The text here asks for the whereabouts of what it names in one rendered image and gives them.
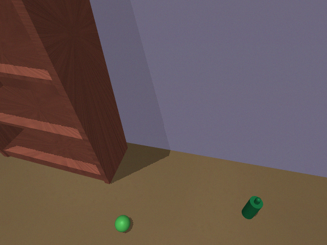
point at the bookshelf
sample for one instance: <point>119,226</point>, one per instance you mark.
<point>57,106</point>

